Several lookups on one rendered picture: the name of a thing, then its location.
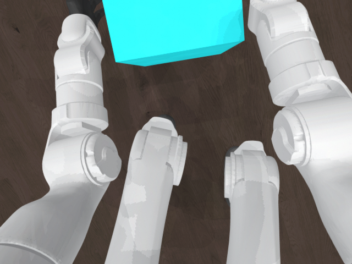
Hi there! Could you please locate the left robot forearm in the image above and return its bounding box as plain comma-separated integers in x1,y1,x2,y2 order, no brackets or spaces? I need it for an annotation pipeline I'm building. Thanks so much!
42,14,108,170

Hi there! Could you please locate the right robot forearm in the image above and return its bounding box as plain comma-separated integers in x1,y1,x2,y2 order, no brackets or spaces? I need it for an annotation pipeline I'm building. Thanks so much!
247,0,352,106

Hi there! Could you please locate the robot right upper arm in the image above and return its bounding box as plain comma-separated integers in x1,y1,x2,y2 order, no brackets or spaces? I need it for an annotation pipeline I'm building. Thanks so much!
271,96,352,264

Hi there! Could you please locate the robot foot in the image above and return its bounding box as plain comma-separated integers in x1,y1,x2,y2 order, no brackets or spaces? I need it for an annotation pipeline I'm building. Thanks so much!
224,146,239,207
158,114,176,129

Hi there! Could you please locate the left robot hand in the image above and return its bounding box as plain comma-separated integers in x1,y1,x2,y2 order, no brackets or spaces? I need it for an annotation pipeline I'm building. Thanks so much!
66,0,105,29

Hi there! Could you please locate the robot right foot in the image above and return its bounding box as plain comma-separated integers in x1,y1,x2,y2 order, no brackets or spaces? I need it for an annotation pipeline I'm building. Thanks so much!
224,146,239,207

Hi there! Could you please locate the carton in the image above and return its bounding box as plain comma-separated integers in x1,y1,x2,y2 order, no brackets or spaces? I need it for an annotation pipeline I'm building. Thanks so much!
102,0,245,66

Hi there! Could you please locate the robot left foot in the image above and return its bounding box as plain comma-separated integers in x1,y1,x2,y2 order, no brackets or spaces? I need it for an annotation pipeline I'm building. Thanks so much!
158,114,176,129

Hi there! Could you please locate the robot left upper arm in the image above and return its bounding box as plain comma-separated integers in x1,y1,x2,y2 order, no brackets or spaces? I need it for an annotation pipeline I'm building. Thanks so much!
0,131,122,264

